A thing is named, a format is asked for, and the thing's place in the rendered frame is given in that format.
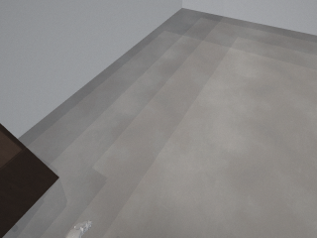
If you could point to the robot left hand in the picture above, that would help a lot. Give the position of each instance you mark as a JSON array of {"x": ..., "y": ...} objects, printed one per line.
[{"x": 79, "y": 229}]

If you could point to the cupboard door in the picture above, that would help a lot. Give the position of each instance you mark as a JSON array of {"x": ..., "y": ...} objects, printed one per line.
[{"x": 8, "y": 149}]

